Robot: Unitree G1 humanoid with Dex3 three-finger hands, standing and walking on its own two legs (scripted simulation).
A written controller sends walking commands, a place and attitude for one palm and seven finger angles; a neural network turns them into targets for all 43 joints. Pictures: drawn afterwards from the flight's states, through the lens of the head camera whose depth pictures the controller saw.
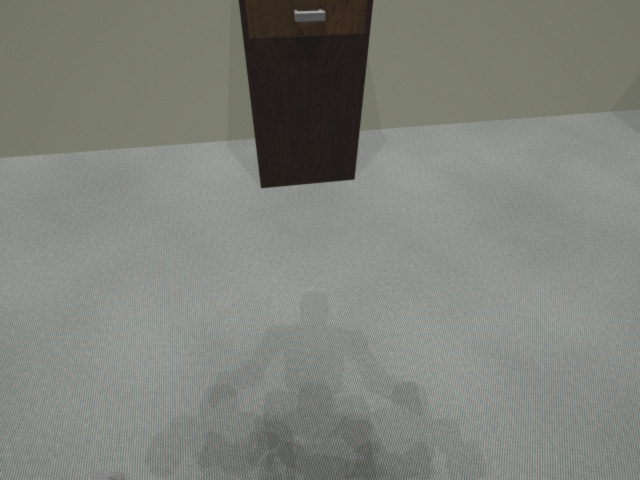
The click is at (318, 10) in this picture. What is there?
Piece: drawer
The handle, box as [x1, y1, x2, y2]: [294, 9, 325, 21]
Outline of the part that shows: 325,13 323,10 320,9 318,11 294,10 296,21 324,20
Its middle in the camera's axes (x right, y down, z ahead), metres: -0.04 -0.80 +1.38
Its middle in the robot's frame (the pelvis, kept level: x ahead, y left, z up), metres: +1.57 +0.13 +0.02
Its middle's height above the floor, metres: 0.80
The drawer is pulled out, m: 0.00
